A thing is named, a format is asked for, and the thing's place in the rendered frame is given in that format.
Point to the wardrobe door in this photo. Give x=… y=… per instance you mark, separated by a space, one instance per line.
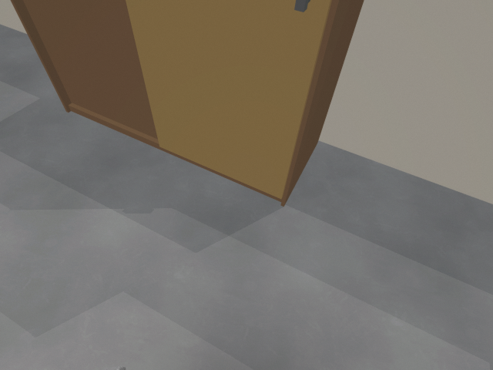
x=228 y=80
x=92 y=47

